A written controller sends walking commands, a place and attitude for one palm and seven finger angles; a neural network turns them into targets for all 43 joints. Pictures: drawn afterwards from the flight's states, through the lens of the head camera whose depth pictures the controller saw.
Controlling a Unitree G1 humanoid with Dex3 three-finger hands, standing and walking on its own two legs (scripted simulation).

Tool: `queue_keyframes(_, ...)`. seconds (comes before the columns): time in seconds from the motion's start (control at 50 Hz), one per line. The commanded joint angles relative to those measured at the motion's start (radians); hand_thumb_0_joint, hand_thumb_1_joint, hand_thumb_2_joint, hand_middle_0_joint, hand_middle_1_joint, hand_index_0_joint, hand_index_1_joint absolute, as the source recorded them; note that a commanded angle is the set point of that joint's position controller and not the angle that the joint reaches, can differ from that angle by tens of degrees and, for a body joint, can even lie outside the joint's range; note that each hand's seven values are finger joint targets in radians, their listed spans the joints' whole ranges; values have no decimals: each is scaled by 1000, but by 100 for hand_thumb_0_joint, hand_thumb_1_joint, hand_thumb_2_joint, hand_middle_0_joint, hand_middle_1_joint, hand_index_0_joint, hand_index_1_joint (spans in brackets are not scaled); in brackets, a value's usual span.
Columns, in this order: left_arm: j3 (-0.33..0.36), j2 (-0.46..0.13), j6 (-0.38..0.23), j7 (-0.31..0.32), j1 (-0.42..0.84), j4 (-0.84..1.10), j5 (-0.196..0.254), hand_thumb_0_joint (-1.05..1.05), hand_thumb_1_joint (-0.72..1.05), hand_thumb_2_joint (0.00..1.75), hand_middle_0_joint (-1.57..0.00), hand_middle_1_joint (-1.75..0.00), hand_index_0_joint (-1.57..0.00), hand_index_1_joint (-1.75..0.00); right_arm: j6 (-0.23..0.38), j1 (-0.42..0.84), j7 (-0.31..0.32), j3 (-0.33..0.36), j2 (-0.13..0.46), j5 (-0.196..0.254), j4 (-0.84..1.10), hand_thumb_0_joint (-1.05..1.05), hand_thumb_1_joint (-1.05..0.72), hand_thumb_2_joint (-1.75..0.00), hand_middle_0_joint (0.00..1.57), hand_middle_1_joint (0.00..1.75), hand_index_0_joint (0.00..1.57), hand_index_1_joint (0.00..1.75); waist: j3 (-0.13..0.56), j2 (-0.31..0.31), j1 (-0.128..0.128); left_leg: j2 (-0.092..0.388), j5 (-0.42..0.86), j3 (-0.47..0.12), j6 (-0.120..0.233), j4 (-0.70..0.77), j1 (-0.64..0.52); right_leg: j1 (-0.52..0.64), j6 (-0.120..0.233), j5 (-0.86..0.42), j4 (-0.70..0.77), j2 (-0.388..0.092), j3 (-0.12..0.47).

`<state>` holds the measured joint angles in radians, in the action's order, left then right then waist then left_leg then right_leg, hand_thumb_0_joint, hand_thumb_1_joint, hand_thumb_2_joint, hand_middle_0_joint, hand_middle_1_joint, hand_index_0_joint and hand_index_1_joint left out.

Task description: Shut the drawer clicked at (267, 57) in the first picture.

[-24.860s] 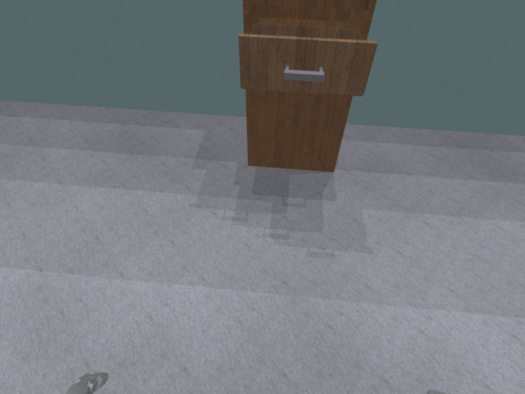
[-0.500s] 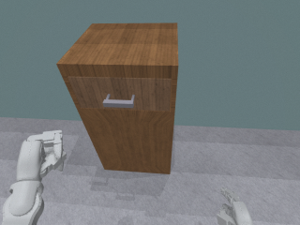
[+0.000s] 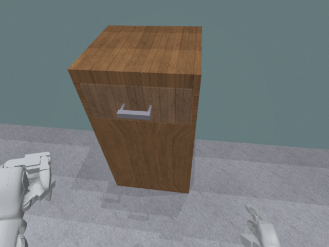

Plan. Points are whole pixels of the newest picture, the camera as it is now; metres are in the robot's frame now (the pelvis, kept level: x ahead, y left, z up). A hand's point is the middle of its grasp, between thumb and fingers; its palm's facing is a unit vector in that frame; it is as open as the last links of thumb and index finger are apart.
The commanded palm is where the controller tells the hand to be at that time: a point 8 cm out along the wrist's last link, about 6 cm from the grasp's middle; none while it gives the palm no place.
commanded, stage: step back with the hand held close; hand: left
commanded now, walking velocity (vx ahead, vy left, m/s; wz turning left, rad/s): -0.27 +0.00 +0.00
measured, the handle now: (135, 110) +0.60 +0.20 -0.04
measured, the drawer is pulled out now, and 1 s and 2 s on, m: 0.00 0.00 0.00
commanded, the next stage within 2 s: stop stepping back and stand still in 1.16 s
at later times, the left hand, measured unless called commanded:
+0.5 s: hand (28, 197) +0.15 +0.25 +0.16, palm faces +0.26 -0.82 -0.52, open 3.2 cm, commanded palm +0.09 +0.30 +0.17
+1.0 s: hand out of the picture +0.02 +0.28 +0.17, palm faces +0.42 -0.77 -0.48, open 3.2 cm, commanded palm -0.03 +0.32 +0.17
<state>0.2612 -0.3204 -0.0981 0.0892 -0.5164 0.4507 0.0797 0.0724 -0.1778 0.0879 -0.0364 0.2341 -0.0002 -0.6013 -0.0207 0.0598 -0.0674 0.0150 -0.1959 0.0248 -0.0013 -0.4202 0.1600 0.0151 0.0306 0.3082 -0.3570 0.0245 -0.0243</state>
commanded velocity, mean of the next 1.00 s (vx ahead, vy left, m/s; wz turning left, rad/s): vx -0.30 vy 0.00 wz -0.02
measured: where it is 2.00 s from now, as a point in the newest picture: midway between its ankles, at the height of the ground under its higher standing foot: outside the picture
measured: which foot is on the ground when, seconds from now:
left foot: down 0.00-0.90, up 0.92-1.00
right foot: down 0.00-1.00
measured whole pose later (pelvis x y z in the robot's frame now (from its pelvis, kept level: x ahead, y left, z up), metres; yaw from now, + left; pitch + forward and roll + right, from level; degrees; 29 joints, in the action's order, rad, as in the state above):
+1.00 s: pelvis -0.14 +0.03 -0.01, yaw +5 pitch +1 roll -1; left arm 0.38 -0.41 -0.27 0.13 -0.67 0.62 0.06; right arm 0.02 -0.18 0.06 0.03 0.21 0.00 -0.61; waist -0.02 0.02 -0.03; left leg -0.02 -0.28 0.00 0.00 -0.69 0.47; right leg -0.29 0.02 0.23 -0.51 0.06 0.03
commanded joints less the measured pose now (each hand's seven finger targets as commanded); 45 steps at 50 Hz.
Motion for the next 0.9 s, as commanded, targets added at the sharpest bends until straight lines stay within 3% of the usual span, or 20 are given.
queue_keyframes(0.0, 227, -258, -112, 20, 61, 230, -8, 0, 90, 90, -140, -160, -140, -160, -1, 116, -4, 51, 106, -5, 170, 0, -90, -90, 20, 30, 20, 30, 10, -60, 52, 1, 220, -17, 66, -52, -112, -247, -46, -439, 95, -79, 43)
queue_keyframes(0.02, 229, -268, -117, 15, 47, 247, -10, 0, 90, 90, -140, -160, -140, -160, -14, 131, -7, 55, 111, -7, 186, 0, -90, -90, 20, 30, 20, 30, 21, -54, 47, -4, 255, -8, 66, -51, -126, -253, -59, -501, 95, -79, 45)
queue_keyframes(0.06, 181, -198, -114, 2, -39, 202, -8, 0, 90, 90, -140, -160, -140, -160, -48, 108, -15, 65, 109, -3, 193, 0, -90, -90, 20, 30, 20, 30, 59, -44, 57, 12, 370, -9, 66, -50, -125, -222, -69, -544, 47, -74, 19)
queue_keyframes(0.14, 189, -198, -110, -3, -119, 202, 3, 0, 90, 90, -140, -160, -140, -160, -90, 106, -19, 77, 109, 5, 216, 0, -90, -90, 20, 30, 20, 30, 155, -39, 55, 32, 514, -8, 68, -47, -153, -195, -86, -580, 5, -62, 6)
queue_keyframes(0.2, 220, -234, -113, 5, -138, 252, 10, 0, 90, 90, -140, -160, -140, -160, -109, 112, -17, 83, 108, 11, 241, 0, -90, -90, 20, 30, 20, 30, 198, -75, 51, 39, 537, -12, 65, -43, -136, -178, -82, -573, -18, -56, 1)
queue_keyframes(0.24, 240, -256, -117, 14, -159, 286, 15, 0, 90, 90, -140, -160, -140, -160, -113, 110, -12, 85, 107, 14, 251, 0, -90, -90, 20, 30, 20, 30, 230, -64, 47, 40, 548, -14, 65, -44, -129, -166, -78, -564, -37, -54, 2)
queue_keyframes(0.32, 255, -284, -122, 30, -153, 343, 17, 0, 90, 90, -140, -160, -140, -160, -109, 106, -5, 89, 115, 14, 261, 0, -90, -90, 20, 30, 20, 30, 227, -12, 47, 47, 508, -21, 61, -37, -100, -192, -74, -496, -45, -47, 9)
queue_keyframes(0.34, 243, -268, -122, 33, -167, 334, 16, 0, 90, 90, -140, -160, -140, -160, -107, 96, -5, 89, 112, 15, 258, 0, -90, -90, 20, 30, 20, 30, 218, -4, 53, 49, 488, -25, 60, -37, -88, -199, -72, -467, -46, -47, 10)
queue_keyframes(0.4, 236, -261, -130, 41, -168, 318, 15, 0, 90, 90, -140, -160, -140, -160, -97, 89, -4, 93, 113, 15, 248, 0, -90, -90, 20, 30, 20, 30, 186, -7, 61, 53, 370, -38, 58, -15, -49, -231, -69, -364, -31, -43, 15)
queue_keyframes(0.48, 218, -240, -151, 47, -156, 293, 12, 0, 90, 90, -140, -160, -140, -160, -79, 87, -3, 95, 120, 14, 238, 0, -90, -90, 20, 30, 20, 30, 125, -14, 75, 51, 113, -63, 53, 36, 44, -248, -56, -200, -3, -39, 23)
queue_keyframes(0.52, 235, -258, -164, 52, -148, 281, 9, 0, 90, 90, -140, -160, -140, -160, -68, 96, 1, 96, 122, 11, 233, 0, -90, -90, 20, 30, 20, 30, 93, -18, 77, 51, -30, -77, 53, 65, 89, -267, -54, -101, 24, -36, 30)
queue_keyframes(0.6, 211, -236, -193, 58, -125, 282, -7, 0, 90, 90, -140, -160, -140, -160, -45, 87, 1, 92, 130, 7, 231, 0, -90, -90, 20, 30, 20, 30, 39, 25, 81, 69, -244, -131, 61, 119, 207, -262, -44, 80, 13, -12, 31)
queue_keyframes(0.64, 220, -241, -206, 60, -119, 305, -20, 0, 90, 90, -140, -160, -140, -160, -30, 84, 5, 91, 135, 3, 231, 0, -90, -90, 20, 30, 20, 30, 48, 55, 79, 93, -339, -169, 72, 179, 288, -191, -45, 82, -46, 13, 21)
queue_keyframes(0.72, 258, -265, -215, 59, -108, 358, -43, 0, 90, 90, -140, -160, -140, -160, 0, 92, 7, 94, 144, -3, 245, 0, -90, -90, 20, 30, 20, 30, 98, 178, 57, 155, -506, -246, 107, 298, 489, 6, -45, -10, -262, 77, 6)
queue_keyframes(0.76, 262, -263, -216, 59, -139, 370, -34, 0, 90, 90, -140, -160, -140, -160, 10, 77, 2, 93, 125, -2, 239, 0, -90, -90, 20, 30, 20, 30, 129, 129, 55, 139, -415, -215, 99, 239, 442, -25, -35, -22, -230, 60, 20)
queue_keyframes(0.82, 304, -295, -224, 57, -180, 367, -16, 0, 90, 90, -140, -160, -140, -160, 23, 81, -10, 99, 121, -4, 225, 0, -90, -90, 20, 30, 20, 30, 133, 70, 65, 95, -312, -149, 75, 110, 357, -137, -20, -42, -106, 8, 100)
queue_keyframes(0.86, 268, -268, -231, 60, -166, 349, 5, 0, 90, 90, -140, -160, -140, -160, 12, 53, -25, 107, 95, 13, 185, 0, -90, -90, 20, 30, 20, 30, 172, -178, 73, -6, -98, -38, 14, -195, 94, -406, 5, -54, 83, -142, 252)
queue_keyframes(0.88, 262, -263, -224, 67, -139, 336, 6, 0, 90, 90, -140, -160, -140, -160, 5, 49, -26, 120, 97, 15, 165, 0, -90, -90, 20, 30, 20, 30, 182, -250, 80, -30, -92, -22, 0, -336, 43, -488, 49, -63, 134, -234, 320)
